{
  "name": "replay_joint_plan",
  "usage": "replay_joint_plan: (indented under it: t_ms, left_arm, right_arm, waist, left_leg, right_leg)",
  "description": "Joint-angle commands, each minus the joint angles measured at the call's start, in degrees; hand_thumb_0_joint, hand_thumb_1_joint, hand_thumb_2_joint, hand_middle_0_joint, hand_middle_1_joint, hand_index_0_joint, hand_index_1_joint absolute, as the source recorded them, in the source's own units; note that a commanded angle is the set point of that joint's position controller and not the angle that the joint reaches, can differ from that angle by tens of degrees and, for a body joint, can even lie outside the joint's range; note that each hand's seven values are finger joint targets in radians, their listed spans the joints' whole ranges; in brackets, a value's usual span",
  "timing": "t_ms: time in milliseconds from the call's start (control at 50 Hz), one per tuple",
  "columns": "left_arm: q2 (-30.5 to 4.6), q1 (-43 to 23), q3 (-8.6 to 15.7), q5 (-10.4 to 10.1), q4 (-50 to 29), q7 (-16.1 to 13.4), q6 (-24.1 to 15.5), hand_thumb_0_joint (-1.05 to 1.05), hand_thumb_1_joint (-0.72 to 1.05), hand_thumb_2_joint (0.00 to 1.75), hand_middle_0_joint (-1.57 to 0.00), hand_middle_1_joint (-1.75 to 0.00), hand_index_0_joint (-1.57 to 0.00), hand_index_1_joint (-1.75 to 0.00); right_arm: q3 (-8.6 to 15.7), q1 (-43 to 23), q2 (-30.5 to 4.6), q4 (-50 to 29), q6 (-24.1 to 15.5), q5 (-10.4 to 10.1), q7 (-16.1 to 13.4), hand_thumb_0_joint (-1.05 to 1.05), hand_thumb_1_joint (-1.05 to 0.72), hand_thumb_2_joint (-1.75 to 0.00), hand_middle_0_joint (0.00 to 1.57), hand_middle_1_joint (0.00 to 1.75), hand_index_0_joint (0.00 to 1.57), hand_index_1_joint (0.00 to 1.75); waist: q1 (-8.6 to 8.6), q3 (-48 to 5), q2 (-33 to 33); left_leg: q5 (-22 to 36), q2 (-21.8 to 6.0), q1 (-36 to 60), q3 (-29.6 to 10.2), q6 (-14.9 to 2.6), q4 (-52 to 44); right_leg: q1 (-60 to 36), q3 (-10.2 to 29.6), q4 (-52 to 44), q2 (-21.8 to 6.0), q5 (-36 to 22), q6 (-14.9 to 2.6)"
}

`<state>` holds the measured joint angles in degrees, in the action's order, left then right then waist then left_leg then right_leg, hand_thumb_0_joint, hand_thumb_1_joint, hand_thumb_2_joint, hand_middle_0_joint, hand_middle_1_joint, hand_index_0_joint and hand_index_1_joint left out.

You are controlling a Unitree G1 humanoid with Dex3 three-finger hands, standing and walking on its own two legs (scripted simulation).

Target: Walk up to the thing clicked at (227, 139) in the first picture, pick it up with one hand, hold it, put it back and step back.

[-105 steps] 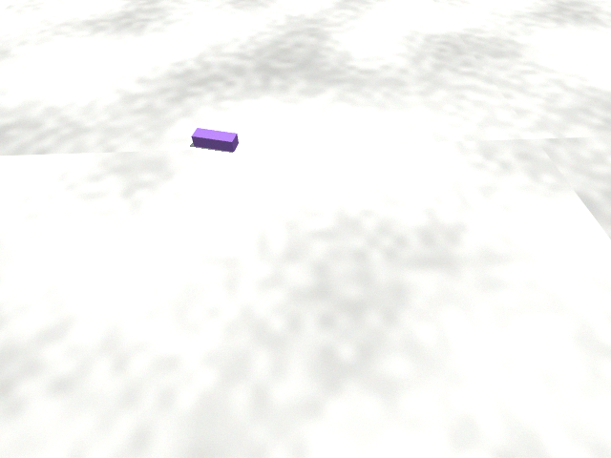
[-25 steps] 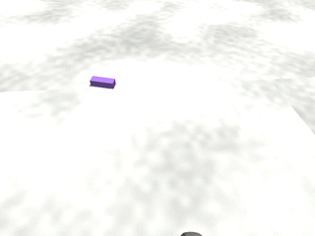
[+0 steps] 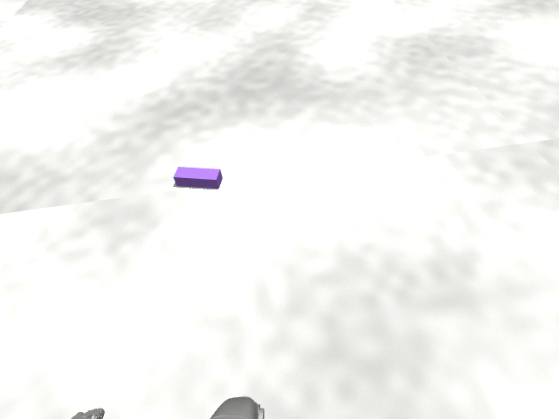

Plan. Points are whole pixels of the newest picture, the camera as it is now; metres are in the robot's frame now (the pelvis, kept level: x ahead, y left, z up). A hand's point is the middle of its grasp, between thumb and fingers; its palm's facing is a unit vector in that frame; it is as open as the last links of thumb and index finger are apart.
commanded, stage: walk up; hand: left
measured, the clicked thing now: (198, 177) +1.30 +0.54 -0.73
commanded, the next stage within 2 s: none
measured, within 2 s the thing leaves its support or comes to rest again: neither
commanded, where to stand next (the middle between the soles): +0.88 +0.35 m, yaw -5 degrees
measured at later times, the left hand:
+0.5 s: hand (97, 311) +0.31 +0.39 -0.13, palm faces -0.11 -0.90 -0.41, open 7.4 cm
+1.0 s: hand (83, 247) +0.48 +0.50 -0.15, palm faces -0.05 -0.89 -0.46, open 7.4 cm
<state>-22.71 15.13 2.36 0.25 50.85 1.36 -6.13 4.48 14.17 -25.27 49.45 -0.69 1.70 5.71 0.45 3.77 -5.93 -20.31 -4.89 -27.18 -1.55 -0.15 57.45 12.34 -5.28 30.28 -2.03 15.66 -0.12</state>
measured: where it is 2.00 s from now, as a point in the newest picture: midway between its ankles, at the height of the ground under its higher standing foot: (216, 266)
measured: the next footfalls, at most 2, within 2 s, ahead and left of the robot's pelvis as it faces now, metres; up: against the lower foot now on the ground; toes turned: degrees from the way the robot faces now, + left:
left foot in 0.16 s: +0.24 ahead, +0.20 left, +0.00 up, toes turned +6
right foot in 0.58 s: +0.42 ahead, -0.01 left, +0.00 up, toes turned -8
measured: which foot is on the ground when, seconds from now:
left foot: up 0.00-0.14, down 0.16-0.60, up 0.62-0.94, down 0.96-1.00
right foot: down 0.00-0.18, up 0.20-0.56, down 0.58-0.98, up 1.00-1.00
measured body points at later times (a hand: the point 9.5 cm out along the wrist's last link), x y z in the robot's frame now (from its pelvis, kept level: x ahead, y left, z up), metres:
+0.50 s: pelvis +0.23 +0.11 +0.00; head +0.25 +0.09 +0.45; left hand +0.32 +0.43 -0.10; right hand +0.25 -0.22 -0.11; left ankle +0.20 +0.20 -0.73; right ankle +0.35 -0.03 -0.70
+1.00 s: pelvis +0.44 +0.19 -0.02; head +0.45 +0.20 +0.43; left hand +0.48 +0.54 -0.12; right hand +0.53 -0.15 -0.11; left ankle +0.52 +0.33 -0.73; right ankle +0.39 +0.00 -0.72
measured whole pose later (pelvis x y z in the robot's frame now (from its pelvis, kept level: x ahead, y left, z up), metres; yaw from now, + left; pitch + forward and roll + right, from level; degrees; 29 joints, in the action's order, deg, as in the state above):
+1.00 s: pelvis +0.44 +0.19 -0.02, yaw -1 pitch -2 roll -1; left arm -27.3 19.2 3.4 1.3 52.2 0.3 -4.8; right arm 6.5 13.4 -26.6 48.7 -1.0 2.6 6.6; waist 0.8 3.7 -0.7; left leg -13.2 -5.8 -24.8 2.9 0.7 40.2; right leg 13.3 -2.8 42.0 -9.3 24.7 -0.4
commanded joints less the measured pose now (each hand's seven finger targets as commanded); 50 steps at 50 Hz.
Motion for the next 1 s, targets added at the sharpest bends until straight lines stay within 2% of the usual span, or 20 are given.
replay_joint_plan:
  t_ms: [0,60,120,140,160,180,220,280,380,520,540,560,580,600,700,840,900,940,960,980]
  left_arm:
    - [-20.2,-0.37,5.62,0.34,-4.53,-1.42,-2.2,0.0,0.9,0.9,-0.2,-0.3,-0.2,-0.3]
    - [-20.67,-0.31,5.46,0.23,-4.08,-1.11,-2.0,0.0,0.9,0.9,-0.2,-0.3,-0.2,-0.3]
    - [-18.94,-3.05,4.65,0.45,-3.98,-1.23,-1.35,0.0,0.9,0.9,-0.2,-0.3,-0.2,-0.3]
    - [-15.22,0.5,3.45,0.42,-3.6,-1.22,-1.06,0.0,0.9,0.9,-0.2,-0.3,-0.2,-0.3]
    - [-10.22,3.31,2.14,-1.03,-4.51,-1.29,-0.92,0.0,0.9,0.9,-0.2,-0.3,-0.2,-0.3]
    - [-15.55,1.17,3.08,-0.9,-3.48,-2.38,-0.6,0.0,0.9,0.9,-0.2,-0.3,-0.2,-0.3]
    - [-16.49,2.99,2.66,-1.38,-1.05,-2.04,-0.25,0.0,0.9,0.9,-0.2,-0.3,-0.2,-0.3]
    - [-16.03,6.44,3.15,-1.38,2.11,-1.16,0.37,0.0,0.9,0.9,-0.2,-0.3,-0.2,-0.3]
    - [-14.07,0.0,3.08,-0.07,-0.99,-0.15,0.69,0.0,0.9,0.9,-0.2,-0.3,-0.2,-0.3]
    - [-12.6,3.88,4.07,-0.28,-0.36,-0.35,-0.17,0.0,0.9,0.9,-0.2,-0.3,-0.2,-0.3]
    - [-14.67,9.06,5.12,-0.14,0.74,-1.06,-0.47,0.0,0.9,0.9,-0.2,-0.3,-0.2,-0.3]
    - [-19.23,14.77,6.68,0.36,1.03,-1.88,-0.92,0.0,0.9,0.9,-0.2,-0.3,-0.2,-0.3]
    - [-23.1,14.47,7.07,-0.01,-0.66,-2.54,-1.11,0.0,0.9,0.9,-0.2,-0.3,-0.2,-0.3]
    - [-23.11,10.41,6.39,-0.96,-1.22,-2.72,-0.69,0.0,0.9,0.9,-0.2,-0.3,-0.2,-0.3]
    - [-18.13,1.95,5.06,-0.42,-3.68,-2.57,-1.0,0.0,0.9,0.9,-0.2,-0.3,-0.2,-0.3]
    - [-20.68,1.73,5.99,0.7,-4.59,-2.23,-1.83,0.0,0.9,0.9,-0.2,-0.3,-0.2,-0.3]
    - [-21.16,-0.69,5.76,0.57,-4.52,-2.08,-1.31,0.0,0.9,0.9,-0.2,-0.3,-0.2,-0.3]
    - [-17.84,-1.11,4.5,0.93,-4.73,-2.21,-0.47,0.0,0.9,0.9,-0.2,-0.3,-0.2,-0.3]
    - [-13.21,2.22,2.82,0.59,-4.52,-2.04,-0.08,0.0,0.9,0.9,-0.2,-0.3,-0.2,-0.3]
    - [-11.5,1.36,2.25,-0.94,-5.72,-2.5,0.0,0.0,0.9,0.9,-0.2,-0.3,-0.2,-0.3]
  right_arm:
    - [3.97,-2.32,-9.59,-5.27,-1.23,0.29,1.03,0.0,-0.9,-0.9,0.2,0.3,0.2,0.3]
    - [4.53,-4.61,-9.38,-5.46,-1.88,0.26,1.67,0.0,-0.9,-0.9,0.2,0.3,0.2,0.3]
    - [6.27,6.75,-11.69,-1.75,-2.12,0.5,0.91,0.0,-0.9,-0.9,0.2,0.3,0.2,0.3]
    - [7.52,13.27,-14.99,0.13,-2.47,0.84,0.06,0.0,-0.9,-0.9,0.2,0.3,0.2,0.3]
    - [8.24,14.38,-20.43,-1.35,-3.08,1.05,-0.76,0.0,-0.9,-0.9,0.2,0.3,0.2,0.3]
    - [8.48,10.04,-21.7,-2.53,-2.76,-1.2,-1.2,0.0,-0.9,-0.9,0.2,0.3,0.2,0.3]
    - [6.53,1.84,-16.39,-5.1,-2.6,-1.3,-1.94,0.0,-0.9,-0.9,0.2,0.3,0.2,0.3]
    - [4.56,-0.56,-13.02,-5.69,-3.42,-1.17,-2.0,0.0,-0.9,-0.9,0.2,0.3,0.2,0.3]
    - [4.32,2.95,-13.39,-6.4,-3.48,-0.37,-1.72,0.0,-0.9,-0.9,0.2,0.3,0.2,0.3]
    - [3.33,1.03,-11.71,-8.56,-2.37,-0.62,-1.69,0.0,-0.9,-0.9,0.2,0.3,0.2,0.3]
    - [2.64,1.48,-10.07,-8.78,-2.4,-0.58,-1.7,0.0,-0.9,-0.9,0.2,0.3,0.2,0.3]
    - [1.79,3.4,-7.62,-9.5,-2.61,-0.6,-1.8,0.0,-0.9,-0.9,0.2,0.3,0.2,0.3]
    - [1.27,5.86,-6.92,-9.67,-2.13,-0.69,-1.82,0.0,-0.9,-0.9,0.2,0.3,0.2,0.3]
    - [2.93,3.9,-12.68,-8.03,-1.02,-0.12,-2.41,0.0,-0.9,-0.9,0.2,0.3,0.2,0.3]
    - [3.4,6.3,-11.63,-3.63,-0.19,-0.39,-1.42,0.0,-0.9,-0.9,0.2,0.3,0.2,0.3]
    - [3.9,-1.36,-9.69,-5.39,-0.34,0.56,0.79,0.0,-0.9,-0.9,0.2,0.3,0.2,0.3]
    - [4.8,1.06,-10.09,-4.04,-1.01,0.53,0.87,0.0,-0.9,-0.9,0.2,0.3,0.2,0.3]
    - [5.89,9.87,-12.1,-1.05,-1.47,0.8,0.07,0.0,-0.9,-0.9,0.2,0.3,0.2,0.3]
    - [7.15,14.86,-16.17,0.13,-1.84,1.27,-0.83,0.0,-0.9,-0.9,0.2,0.3,0.2,0.3]
    - [7.52,13.19,-21.0,-2.41,-2.23,0.51,-1.25,0.0,-0.9,-0.9,0.2,0.3,0.2,0.3]
  waist:
    - [0.19,0.16,13.79]
    - [0.0,-1.73,12.19]
    - [-7.68,-5.98,4.72]
    - [-10.66,-9.05,-6.51]
    - [-9.99,-8.74,-20.38]
    - [-8.43,-8.53,-11.62]
    - [-3.89,-3.53,-2.46]
    - [-1.19,-1.72,-4.3]
    - [-3.14,-0.28,-2.87]
    - [1.52,-3.65,4.68]
    - [4.52,-7.34,9.35]
    - [7.06,-10.88,18.38]
    - [5.22,-10.89,21.52]
    - [4.18,-7.38,11.31]
    - [-0.73,0.34,12.18]
    - [0.43,-0.49,14.52]
    - [-2.51,-2.74,12.54]
    - [-7.71,-6.43,3.59]
    - [-9.74,-7.44,-9.99]
    - [-9.13,-4.7,-19.91]
  left_leg:
    - [5.08,-3.91,-0.6,0.3,0.74,-11.73]
    - [10.59,-2.12,6.15,4.24,-0.05,-19.12]
    - [8.71,1.55,25.58,7.67,-1.25,-22.33]
    - [-1.66,0.22,33.28,2.76,-3.85,-28.47]
    - [-12.13,-15.37,36.76,-28.31,-8.22,-41.57]
    - [-18.15,-19.16,30.59,-35.97,-13.34,-45.78]
    - [-11.74,-14.97,23.03,-19.62,-11.14,-42.48]
    - [-0.03,-10.07,15.78,-7.82,-9.85,-42.86]
    - [4.0,-12.19,18.41,-6.11,-15.04,-43.86]
    - [17.35,-7.17,11.69,1.85,-9.24,-29.22]
    - [20.28,-4.06,9.08,4.5,-7.6,-18.92]
    - [13.18,1.13,1.11,7.69,-4.55,-2.68]
    - [-10.98,6.73,-10.28,3.74,-1.99,6.5]
    - [-10.79,3.42,-10.48,-3.18,-1.73,11.22]
    - [0.34,-1.01,-5.62,-3.88,0.32,5.24]
    - [5.4,-3.87,0.27,1.09,0.66,-12.93]
    - [6.5,-1.49,10.49,5.55,-0.22,-19.17]
    - [4.3,1.95,24.62,7.11,-1.06,-23.26]
    - [-9.06,-2.67,29.53,-3.47,-4.03,-32.44]
    - [-14.06,-16.25,29.74,-31.11,-9.27,-44.73]
  right_leg:
    - [3.28,10.25,-15.0,-14.08,-0.81,-12.83]
    - [4.25,7.18,-12.26,-12.48,-0.94,-10.78]
    - [13.08,3.16,4.45,-10.11,-4.71,-7.87]
    - [17.56,-0.65,24.0,-4.74,-5.87,-5.87]
    - [31.75,2.15,38.7,5.05,14.73,-2.64]
    - [31.0,8.08,42.9,2.53,15.21,-3.91]
    - [29.37,10.97,40.93,-1.73,6.63,-3.82]
    - [20.76,7.81,31.3,-3.85,2.59,-2.01]
    - [20.67,3.16,17.72,-4.78,2.17,-0.59]
    - [-2.75,-1.36,1.53,1.42,-8.14,-2.55]
    - [-11.58,0.57,-0.67,0.91,-5.94,-3.37]
    - [-19.86,15.95,-6.85,-8.96,2.72,-6.53]
    - [-23.77,41.56,-14.5,-23.41,7.34,-11.79]
    - [-15.48,44.52,-15.3,-25.0,14.58,-15.74]
    - [0.64,18.12,-16.02,-15.18,5.72,-12.29]
    - [5.18,9.52,-13.32,-13.72,7.14,-12.16]
    - [8.25,7.11,-7.58,-12.79,4.84,-10.34]
    - [14.46,3.48,9.32,-9.62,0.87,-7.52]
    - [21.07,-1.06,28.69,-3.99,0.84,-5.08]
    - [34.36,0.04,37.84,4.92,16.5,-2.63]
